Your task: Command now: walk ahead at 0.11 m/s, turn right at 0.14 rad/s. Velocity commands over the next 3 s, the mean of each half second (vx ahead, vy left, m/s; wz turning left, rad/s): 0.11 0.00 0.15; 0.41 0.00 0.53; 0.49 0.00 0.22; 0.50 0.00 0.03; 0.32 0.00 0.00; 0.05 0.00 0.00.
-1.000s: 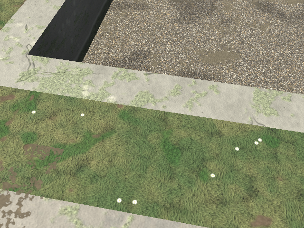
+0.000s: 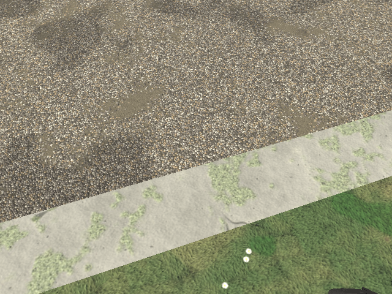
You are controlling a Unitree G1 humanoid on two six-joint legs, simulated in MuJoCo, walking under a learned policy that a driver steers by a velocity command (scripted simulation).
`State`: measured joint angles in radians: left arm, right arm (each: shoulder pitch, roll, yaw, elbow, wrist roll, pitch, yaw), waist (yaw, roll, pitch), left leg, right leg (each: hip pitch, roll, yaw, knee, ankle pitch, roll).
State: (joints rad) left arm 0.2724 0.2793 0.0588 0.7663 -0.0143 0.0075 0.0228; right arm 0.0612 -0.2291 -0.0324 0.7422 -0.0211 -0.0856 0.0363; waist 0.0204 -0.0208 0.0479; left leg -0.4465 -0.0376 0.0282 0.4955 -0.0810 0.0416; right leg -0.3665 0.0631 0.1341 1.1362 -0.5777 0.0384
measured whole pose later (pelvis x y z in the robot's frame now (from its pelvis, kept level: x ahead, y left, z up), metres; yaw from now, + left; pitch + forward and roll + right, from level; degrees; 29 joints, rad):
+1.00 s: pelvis +0.29 +0.05 -0.01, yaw +25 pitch +3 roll -2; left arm 0.04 0.24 0.06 0.65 0.00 -0.12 -0.01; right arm 0.41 -0.28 -0.08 0.72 0.04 0.00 -0.04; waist -0.06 0.04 0.00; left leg -0.23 -0.11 -0.21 0.93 -0.56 0.05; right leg -0.47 0.05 0.00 0.55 -0.14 -0.02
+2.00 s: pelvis +0.58 +0.25 +0.00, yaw +31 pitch +0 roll +1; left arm 0.26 0.19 -0.01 0.69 0.01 0.02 0.00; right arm 0.24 -0.29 -0.05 0.71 -0.01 0.04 -0.06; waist 0.01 0.03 0.02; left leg -0.47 -0.12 -0.16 1.08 -0.42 -0.05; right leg -0.35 0.04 -0.03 0.61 -0.25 -0.07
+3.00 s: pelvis +0.62 +0.32 +0.02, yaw +30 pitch +0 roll +1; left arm 0.21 0.25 -0.07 0.71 0.05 0.06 -0.02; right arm 0.23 -0.22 0.06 0.70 -0.04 0.09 0.02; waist -0.01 -0.02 0.01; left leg -0.08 -0.10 -0.05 0.24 -0.15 0.08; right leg -0.10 -0.01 0.02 0.32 -0.22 0.00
